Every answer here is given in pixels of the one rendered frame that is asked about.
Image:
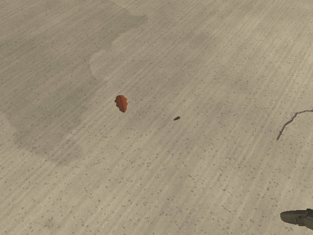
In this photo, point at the right robot hand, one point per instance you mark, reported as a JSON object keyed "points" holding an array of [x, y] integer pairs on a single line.
{"points": [[300, 217]]}

